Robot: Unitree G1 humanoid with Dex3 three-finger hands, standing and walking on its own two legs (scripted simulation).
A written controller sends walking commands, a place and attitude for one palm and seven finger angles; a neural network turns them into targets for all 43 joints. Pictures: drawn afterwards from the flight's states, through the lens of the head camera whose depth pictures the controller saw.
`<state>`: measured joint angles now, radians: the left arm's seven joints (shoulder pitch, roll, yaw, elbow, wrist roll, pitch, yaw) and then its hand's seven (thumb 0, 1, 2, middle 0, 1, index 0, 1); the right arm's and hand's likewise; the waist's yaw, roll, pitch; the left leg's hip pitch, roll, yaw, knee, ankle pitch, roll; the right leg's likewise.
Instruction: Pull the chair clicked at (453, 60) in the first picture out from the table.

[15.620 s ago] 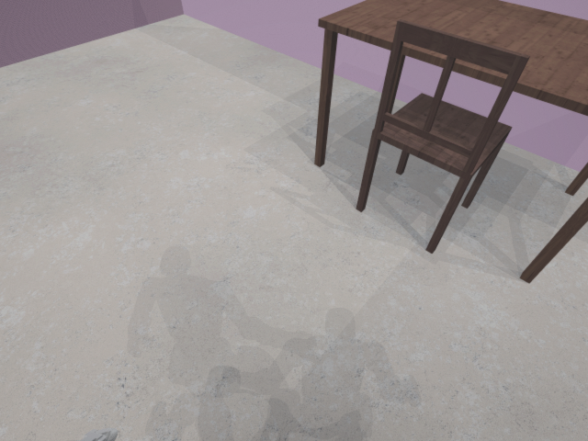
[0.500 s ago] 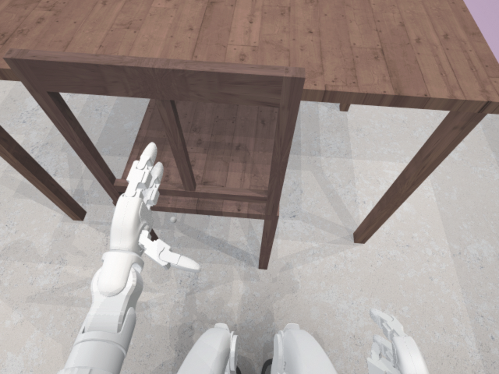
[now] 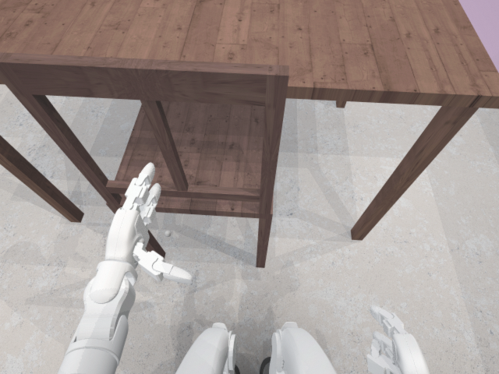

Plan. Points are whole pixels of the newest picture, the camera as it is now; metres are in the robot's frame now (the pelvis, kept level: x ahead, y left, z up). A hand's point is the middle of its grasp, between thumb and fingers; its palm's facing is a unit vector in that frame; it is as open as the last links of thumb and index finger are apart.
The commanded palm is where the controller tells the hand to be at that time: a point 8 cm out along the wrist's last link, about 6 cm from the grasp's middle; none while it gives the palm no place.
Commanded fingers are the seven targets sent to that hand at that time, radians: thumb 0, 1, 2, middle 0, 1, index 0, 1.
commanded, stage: aim the fingers beside a spindle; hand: left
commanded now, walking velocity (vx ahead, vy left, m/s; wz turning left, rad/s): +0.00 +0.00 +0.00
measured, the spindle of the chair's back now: (169, 151) +0.49 +0.17 +0.02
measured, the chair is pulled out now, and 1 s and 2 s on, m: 0.00 0.00 0.00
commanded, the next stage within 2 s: push the fingers through the gap in 1.10 s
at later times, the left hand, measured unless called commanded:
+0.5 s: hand (155, 224) +0.33 +0.16 +0.04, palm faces -0.01 -1.00 -0.07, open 16.9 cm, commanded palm +0.30 +0.21 +0.03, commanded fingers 0.00 -0.50 0.30 -0.06 -0.08 -0.06 -0.08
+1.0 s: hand (163, 240) +0.32 +0.15 +0.02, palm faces -0.08 -1.00 -0.02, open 16.9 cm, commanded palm +0.31 +0.21 +0.03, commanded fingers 0.00 -0.50 0.30 -0.06 -0.08 -0.06 -0.08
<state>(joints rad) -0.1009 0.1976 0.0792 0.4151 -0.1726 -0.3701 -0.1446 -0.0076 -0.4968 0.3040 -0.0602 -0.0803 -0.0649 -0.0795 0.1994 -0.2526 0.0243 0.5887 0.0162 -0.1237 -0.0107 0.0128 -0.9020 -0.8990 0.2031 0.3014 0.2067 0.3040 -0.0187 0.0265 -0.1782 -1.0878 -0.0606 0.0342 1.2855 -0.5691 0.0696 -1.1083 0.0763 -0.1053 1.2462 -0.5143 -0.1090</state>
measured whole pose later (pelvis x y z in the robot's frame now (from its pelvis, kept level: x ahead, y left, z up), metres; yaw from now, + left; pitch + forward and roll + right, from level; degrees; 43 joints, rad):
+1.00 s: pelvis +0.00 +0.01 +0.00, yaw +0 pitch +21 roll -2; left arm -0.06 0.19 0.04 0.36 -0.18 -0.39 -0.14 -0.01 -0.50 0.30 -0.06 -0.08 -0.06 -0.08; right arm 0.20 -0.26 0.02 0.59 0.01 -0.15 -0.01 0.01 -0.90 -0.90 0.20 0.30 0.21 0.30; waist -0.01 0.04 -0.17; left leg -1.09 -0.07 0.03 1.30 -0.57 0.08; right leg -1.10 0.07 -0.11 1.25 -0.51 -0.09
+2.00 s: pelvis +0.00 +0.01 +0.00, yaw -1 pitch +24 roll -1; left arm -0.44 0.23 0.20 0.73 -0.15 -0.45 -0.12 -0.01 -0.50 0.30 -0.06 -0.08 -0.07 -0.08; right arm 0.25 -0.27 0.02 0.65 0.00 -0.13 0.00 0.01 -0.90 -0.90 0.20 0.30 0.21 0.30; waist -0.07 0.03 -0.18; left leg -1.14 -0.06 0.05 1.29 -0.56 0.08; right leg -1.17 0.08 -0.09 1.25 -0.50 -0.10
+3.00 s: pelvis -0.01 +0.01 -0.01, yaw -1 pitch +25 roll -1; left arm -0.65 0.27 0.24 0.99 -0.11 -0.53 -0.10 -0.01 -0.50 0.30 -0.07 -0.11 -0.07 -0.11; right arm 0.28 -0.27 0.02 0.67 -0.01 -0.08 0.03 0.01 -0.90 -0.90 0.20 0.30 0.21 0.30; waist -0.10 0.03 -0.18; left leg -1.18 -0.06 0.04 1.29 -0.55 0.08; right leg -1.20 0.08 -0.10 1.25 -0.48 -0.10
